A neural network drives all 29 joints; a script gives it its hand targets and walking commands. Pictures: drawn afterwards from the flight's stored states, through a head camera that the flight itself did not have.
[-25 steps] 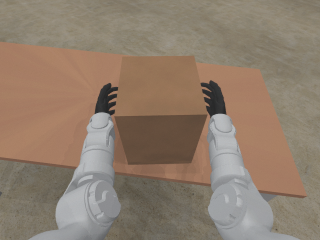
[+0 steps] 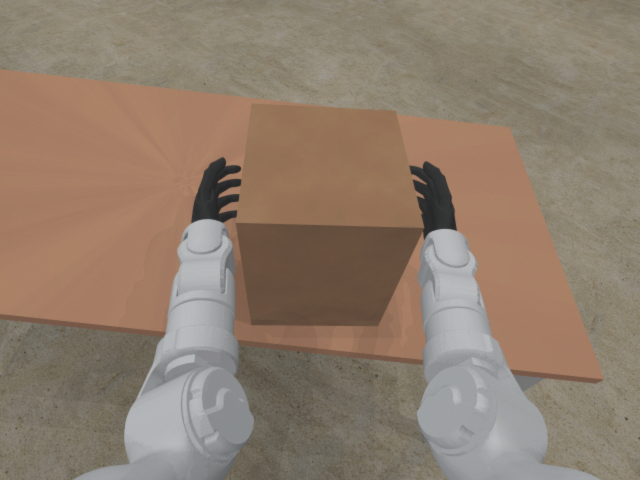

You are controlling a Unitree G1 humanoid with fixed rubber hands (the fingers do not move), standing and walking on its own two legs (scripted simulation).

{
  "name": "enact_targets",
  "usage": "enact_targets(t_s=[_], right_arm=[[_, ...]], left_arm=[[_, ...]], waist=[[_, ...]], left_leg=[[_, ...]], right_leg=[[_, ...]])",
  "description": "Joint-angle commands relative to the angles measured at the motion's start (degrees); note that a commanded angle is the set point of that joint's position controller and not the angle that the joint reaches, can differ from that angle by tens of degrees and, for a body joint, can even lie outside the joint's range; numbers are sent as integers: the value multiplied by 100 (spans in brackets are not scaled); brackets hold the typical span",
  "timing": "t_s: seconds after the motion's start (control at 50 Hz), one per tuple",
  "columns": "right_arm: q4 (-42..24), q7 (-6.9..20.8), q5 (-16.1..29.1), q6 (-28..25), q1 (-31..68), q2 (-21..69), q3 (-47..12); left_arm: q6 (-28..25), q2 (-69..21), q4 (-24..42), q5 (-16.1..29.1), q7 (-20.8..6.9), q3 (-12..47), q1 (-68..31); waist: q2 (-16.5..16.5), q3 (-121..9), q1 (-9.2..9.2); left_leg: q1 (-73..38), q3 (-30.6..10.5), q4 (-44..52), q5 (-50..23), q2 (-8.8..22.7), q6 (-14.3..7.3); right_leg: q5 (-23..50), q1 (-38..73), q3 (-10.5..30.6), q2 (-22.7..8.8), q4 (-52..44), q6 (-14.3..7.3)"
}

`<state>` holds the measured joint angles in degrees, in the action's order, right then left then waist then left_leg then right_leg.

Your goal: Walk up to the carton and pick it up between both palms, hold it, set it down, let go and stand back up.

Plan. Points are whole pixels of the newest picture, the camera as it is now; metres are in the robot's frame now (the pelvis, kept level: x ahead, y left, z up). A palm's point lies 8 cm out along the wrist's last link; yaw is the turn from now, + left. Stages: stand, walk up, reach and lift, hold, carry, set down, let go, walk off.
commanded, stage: set down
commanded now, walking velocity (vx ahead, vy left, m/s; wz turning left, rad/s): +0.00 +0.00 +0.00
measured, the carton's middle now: (319, 223) +0.48 +0.03 +0.03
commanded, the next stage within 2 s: none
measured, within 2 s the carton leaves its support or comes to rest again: neither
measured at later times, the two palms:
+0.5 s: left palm (208, 221) +0.42 +0.18 +0.08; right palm (434, 227) +0.44 -0.11 +0.09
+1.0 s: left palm (191, 204) +0.44 +0.20 +0.09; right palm (432, 212) +0.46 -0.11 +0.10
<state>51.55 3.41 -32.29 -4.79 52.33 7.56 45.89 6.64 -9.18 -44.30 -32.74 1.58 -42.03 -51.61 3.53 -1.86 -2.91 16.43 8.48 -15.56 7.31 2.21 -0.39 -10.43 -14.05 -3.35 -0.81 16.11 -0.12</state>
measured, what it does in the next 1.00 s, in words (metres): stands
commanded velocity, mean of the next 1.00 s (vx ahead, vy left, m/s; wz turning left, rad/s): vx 0.00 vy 0.00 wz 0.00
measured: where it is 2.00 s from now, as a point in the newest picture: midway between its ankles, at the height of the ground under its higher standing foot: outside the picture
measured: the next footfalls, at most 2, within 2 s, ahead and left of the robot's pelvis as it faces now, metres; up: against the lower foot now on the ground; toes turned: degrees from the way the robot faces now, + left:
none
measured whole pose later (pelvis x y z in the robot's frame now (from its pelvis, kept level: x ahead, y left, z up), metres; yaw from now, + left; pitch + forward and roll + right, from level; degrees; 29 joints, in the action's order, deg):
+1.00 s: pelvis -0.01 +0.00 -0.01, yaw -2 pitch +19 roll -2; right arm 77.5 -1.8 4.1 -2.2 62.6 -9.4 9.8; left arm -2.1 9.6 -75.4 0.2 9.5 -10.2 -61.8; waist 2.1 -13.6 -5.0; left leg 34.2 7.9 -25.4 10.3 5.1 -0.2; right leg -9.4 -29.1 -2.8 1.5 19.2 -0.6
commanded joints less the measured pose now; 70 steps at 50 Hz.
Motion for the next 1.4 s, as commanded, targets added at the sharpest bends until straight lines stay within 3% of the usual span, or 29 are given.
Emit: enact_targets(t_s=[0.0, 0.12, 0.16, 0.24, 0.3, 0.32, 0.4, 0.44, 0.48, 0.52, 0.6, 0.66, 0.7, 0.74, 0.78, 0.84, 0.92, 0.94, 0.96, 1.0, 1.06, 1.1, 1.2, 1.22, 1.26, 1.3, 1.32, 1.34, 1.38], right_arm=[[-106, 677, -197, 2, 2529, 2228, -1342], [-307, 613, -244, 69, 2234, 2340, -1533], [-175, 582, -242, 74, 2074, 2276, -1540], [71, 510, -144, 55, 1944, 2175, -1488], [200, 512, -109, 76, 1911, 2115, -1456], [126, 519, -94, 63, 1872, 2073, -1427], [59, 488, 0, 45, 1995, 1905, -1548], [2, 498, -121, 65, 2007, 1932, -1454], [35, 457, -103, 80, 1903, 1603, -1379], [-61, 422, -81, 42, 2084, 1208, -1251], [140, 192, 438, 150, 2114, 449, -1515], [419, -101, 1229, 159, 2336, -471, -2024], [764, -241, 1885, 197, 2583, -812, -2445], [1072, -321, 2356, 212, 2739, -1045, -2821], [1175, -400, 2772, 162, 2999, -1574, -3045], [1734, -469, 3370, 169, 3149, -2075, -3474], [2041, -537, 4003, 24, 3397, -2606, -3879], [2057, -531, 4056, -11, 3532, -2575, -3943], [2092, -538, 4034, -50, 3628, -2791, -3887], [2233, -572, 4227, -93, 3607, -2937, -4087], [2549, -592, 4356, -200, 3680, -3070, -4229], [2787, -564, 4541, -239, 3741, -3156, -4410], [2342, -415, 5089, -320, 3999, -3290, -4833], [2415, -383, 5129, -283, 4091, -3321, -4849], [1829, -331, 5358, -266, 4122, -3402, -5017], [1629, -348, 5567, -160, 4259, -3287, -5199], [1826, -339, 5627, -82, 4302, -3270, -5290], [1889, -328, 5736, 8, 4327, -3219, -5436], [2303, -315, 5776, 174, 4257, -3296, -5412]], left_arm=[[-227, -1309, -415, -74, -471, 674, -2305], [-402, -1216, -373, -119, -607, 523, -2254], [-432, -1192, -376, -35, -627, 586, -2280], [-400, -1297, -256, 26, -615, 789, -2272], [-337, -1481, -260, -27, -570, 897, -2111], [-347, -1409, -204, 15, -540, 955, -2103], [-314, -1038, -375, -51, -487, 736, -1893], [-348, -992, -377, -83, -480, 669, -2020], [-392, -815, -258, -27, -419, 655, -1967], [-460, -442, -406, -9, -283, 481, -2120], [-597, 443, -644, 292, 19, 718, -2184], [-816, 1293, -942, 1011, 419, 1294, -2385], [-862, 1490, -1275, 1629, 621, 1907, -2703], [-884, 1646, -1558, 2068, 730, 2248, -2858], [-985, 2014, -1596, 2502, 824, 2573, -3229], [-953, 2228, -2145, 2980, 866, 2989, -3349], [-1111, 2482, -2548, 3618, 791, 3527, -3532], [-1147, 2468, -2702, 3745, 770, 3541, -3564], [-1187, 2492, -2750, 3812, 742, 3676, -3636], [-1230, 2721, -3154, 3988, 635, 3769, -3483], [-1401, 2846, -3434, 4311, 452, 4027, -3655], [-1521, 2853, -3783, 4484, 291, 4172, -3662], [-1809, 3308, -3389, 4934, 158, 4513, -4069], [-1835, 3416, -3267, 4964, 162, 4532, -4281], [-1831, 3616, -2774, 5100, 166, 4569, -4311], [-1753, 3815, -2839, 5220, 124, 4617, -4379], [-1727, 3844, -3061, 5247, 82, 4732, -4401], [-1676, 3915, -3135, 5206, 66, 4648, -4331], [-1556, 3918, -3257, 5204, 8, 4753, -4331]], waist=[[98, -2423, -423], [239, -2300, -367], [159, -2283, -261], [-190, -2087, -107], [-377, -1955, -234], [-334, -2118, -157], [-72, -2097, -414], [24, -2106, -312], [-40, -2345, -292], [-46, -2612, -383], [72, -2631, -371], [-86, -2838, -421], [-273, -2972, -332], [-279, -3293, -370], [-648, -3882, -434], [-718, -4012, -457], [-709, -4359, -371], [-582, -4298, -389], [-637, -4483, -270], [-439, -4247, -318], [-264, -4172, -43], [-124, -3964, 6], [-224, -4401, 24], [-258, -4536, -28], [-217, -5140, -107], [-134, -5255, -186], [-172, -4934, -144], [-154, -4660, -269], [-232, -4228, -158]], left_leg=[[-1222, 134, -275, -2304, -219, -301], [-502, 167, -68, -1810, -327, -497], [-871, 114, -159, -2229, -307, -425], [-1887, 3, -473, -3025, -184, -253], [-2228, -3, -606, -3234, -155, -146], [-2235, -14, -646, -3370, -138, -139], [-1819, 24, -604, -3123, -197, -220], [-1388, 84, -435, -2694, -226, -281], [-1511, 75, -485, -2775, -226, -279], [-1467, 110, -496, -2650, -209, -271], [-951, 154, -415, -2229, -265, -318], [-551, 88, -477, -2040, -239, -268], [-549, -17, -626, -1948, -151, -178], [-813, -139, -874, -2286, -64, -83], [-1101, -180, -1168, -2751, 10, 135], [-1292, -343, -1406, -2990, 116, 284], [-1232, -466, -1632, -3180, 129, 430], [-1155, -524, -1656, -3094, 149, 436], [-1232, -508, -1701, -3141, 138, 452], [-964, -546, -1719, -3075, 121, 417], [-453, -588, -1641, -2883, 77, 425], [-145, -648, -1521, -2619, 73, 365], [252, -587, -1402, -2242, -17, 302], [358, -547, -1389, -2132, -51, 289], [607, -481, -1357, -2075, -106, 244], [1202, -410, -1252, -1550, -152, 120], [1566, -430, -1123, -1215, -178, 71], [1863, -426, -957, -850, -195, 21], [1692, -479, -877, -621, -173, 4]], right_leg=[[1643, 942, -205, 102, 110, 481], [2405, 1786, -33, -33, 392, 664], [2469, 1391, -127, -13, 399, 634], [1823, 254, -260, 89, 164, 483], [1334, -239, -309, 149, -5, 400], [1422, -197, -302, 170, 5, 368], [1630, 241, -225, 170, 130, 391], [1588, 411, -197, 128, 126, 428], [1642, 473, -173, 168, 147, 427], [1377, 317, -155, 143, 141, 419], [1635, 501, -12, 176, 141, 437], [1715, 484, 140, 230, 219, 382], [1362, 90, 144, 294, 177, 234], [1368, -385, 152, 316, 180, 135], [1387, -661, 174, 396, 196, 27], [1303, -1079, 148, 430, 205, -86], [1363, -1467, 41, 446, 329, -96], [1298, -1575, 20, 449, 329, -111], [1354, -1595, -13, 449, 378, -94], [1660, -1432, 36, 444, 433, -48], [2177, -1051, -2, 412, 635, 18], [2297, -807, 33, 370, 751, 24], [2534, -537, 123, 235, 944, 142], [2501, -507, 125, 237, 1020, 129], [2796, 22, 237, 186, 1156, 215], [3101, 491, 350, 74, 1321, 283], [3032, 651, 421, 15, 1322, 307], [2918, 790, 470, -34, 1332, 296], [2502, 560, 428, -35, 1253, 296]])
